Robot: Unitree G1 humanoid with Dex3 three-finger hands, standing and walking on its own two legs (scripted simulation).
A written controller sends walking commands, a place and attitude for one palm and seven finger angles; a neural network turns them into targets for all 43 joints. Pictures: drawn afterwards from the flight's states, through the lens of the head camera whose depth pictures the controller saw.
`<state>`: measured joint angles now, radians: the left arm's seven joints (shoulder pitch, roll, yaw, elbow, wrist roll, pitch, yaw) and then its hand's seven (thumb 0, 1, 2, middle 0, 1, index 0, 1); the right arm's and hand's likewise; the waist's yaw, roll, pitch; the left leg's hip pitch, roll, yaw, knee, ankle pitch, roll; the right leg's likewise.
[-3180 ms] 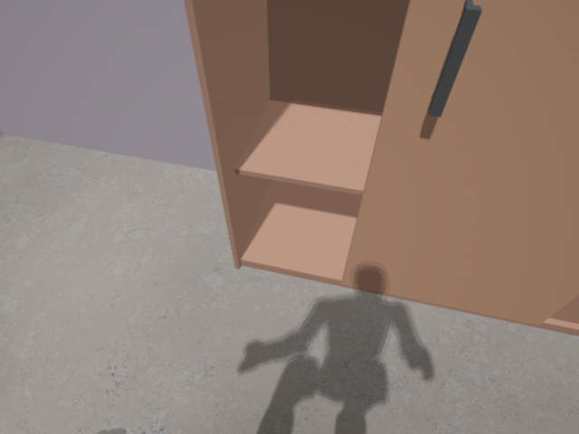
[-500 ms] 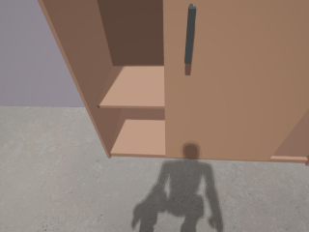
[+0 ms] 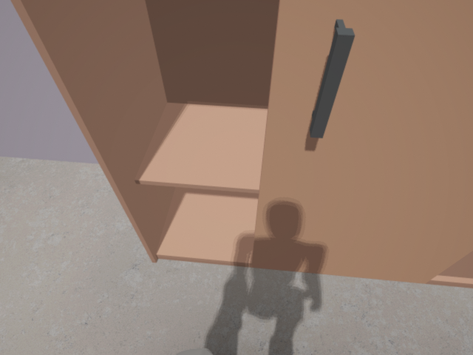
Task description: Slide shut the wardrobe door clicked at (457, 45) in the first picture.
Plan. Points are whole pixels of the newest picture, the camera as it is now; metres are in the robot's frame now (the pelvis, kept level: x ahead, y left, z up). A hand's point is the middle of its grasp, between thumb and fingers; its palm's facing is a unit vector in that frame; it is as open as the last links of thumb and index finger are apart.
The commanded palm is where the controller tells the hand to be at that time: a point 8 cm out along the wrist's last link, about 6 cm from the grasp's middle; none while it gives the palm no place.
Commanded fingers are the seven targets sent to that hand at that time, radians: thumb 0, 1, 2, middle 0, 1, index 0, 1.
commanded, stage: come to a stop and stand still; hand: right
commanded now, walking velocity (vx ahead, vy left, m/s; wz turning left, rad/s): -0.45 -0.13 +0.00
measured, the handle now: (327, 83) +0.52 -0.11 +0.20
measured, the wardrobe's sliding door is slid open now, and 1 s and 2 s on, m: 0.42 0.42 0.42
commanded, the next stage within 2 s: none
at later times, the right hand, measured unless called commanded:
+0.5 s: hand out of the picture +0.08 -0.25 -0.17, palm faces +0.08 +0.97 -0.21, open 7.4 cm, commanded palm none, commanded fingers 0.00 -0.90 -0.90 0.20 0.30 0.20 0.30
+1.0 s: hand out of the picture +0.03 -0.23 -0.15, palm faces -0.02 +0.98 -0.21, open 7.4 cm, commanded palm none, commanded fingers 0.00 -0.90 -0.90 0.20 0.30 0.20 0.30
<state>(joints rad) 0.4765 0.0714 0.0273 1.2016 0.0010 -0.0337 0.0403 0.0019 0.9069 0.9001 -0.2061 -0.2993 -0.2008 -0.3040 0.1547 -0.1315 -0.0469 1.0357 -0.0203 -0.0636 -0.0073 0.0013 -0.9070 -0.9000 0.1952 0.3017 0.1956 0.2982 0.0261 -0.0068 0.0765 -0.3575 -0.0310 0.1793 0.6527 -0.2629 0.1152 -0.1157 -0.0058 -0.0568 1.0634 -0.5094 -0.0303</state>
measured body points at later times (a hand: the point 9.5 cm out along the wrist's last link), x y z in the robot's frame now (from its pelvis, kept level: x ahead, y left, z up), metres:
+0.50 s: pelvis +0.05 -0.06 +0.01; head +0.10 -0.09 +0.46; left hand +0.15 +0.18 -0.13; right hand +0.08 -0.30 -0.16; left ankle +0.05 +0.06 -0.71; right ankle +0.04 -0.15 -0.72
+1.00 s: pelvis +0.00 -0.04 +0.03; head +0.00 -0.04 +0.48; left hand -0.04 +0.20 -0.13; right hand +0.03 -0.28 -0.13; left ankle -0.06 +0.08 -0.70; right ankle +0.04 -0.15 -0.72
